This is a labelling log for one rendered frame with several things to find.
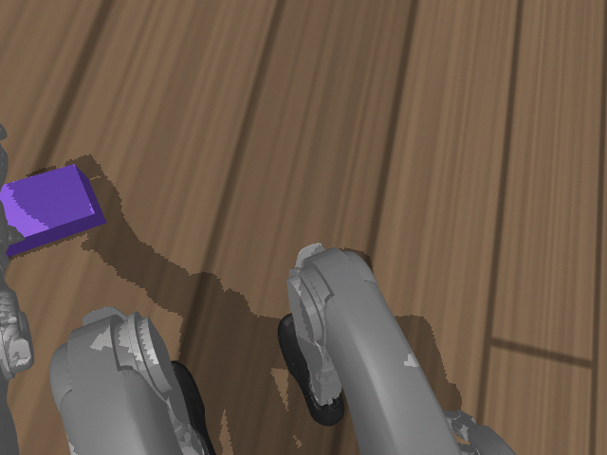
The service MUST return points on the carton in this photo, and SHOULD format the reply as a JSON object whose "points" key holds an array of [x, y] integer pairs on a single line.
{"points": [[50, 206]]}

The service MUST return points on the right robot foot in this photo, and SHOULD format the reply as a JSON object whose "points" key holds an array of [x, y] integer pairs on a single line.
{"points": [[297, 366]]}

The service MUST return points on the right robot hand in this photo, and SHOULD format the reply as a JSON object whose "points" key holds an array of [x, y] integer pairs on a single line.
{"points": [[483, 440]]}

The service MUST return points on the left robot foot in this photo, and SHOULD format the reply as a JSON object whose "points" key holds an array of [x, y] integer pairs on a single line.
{"points": [[194, 404]]}

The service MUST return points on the left robot arm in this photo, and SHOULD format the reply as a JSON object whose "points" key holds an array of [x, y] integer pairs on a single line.
{"points": [[16, 349]]}

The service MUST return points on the left robot hand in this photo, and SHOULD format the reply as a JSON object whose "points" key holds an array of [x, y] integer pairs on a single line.
{"points": [[14, 235]]}

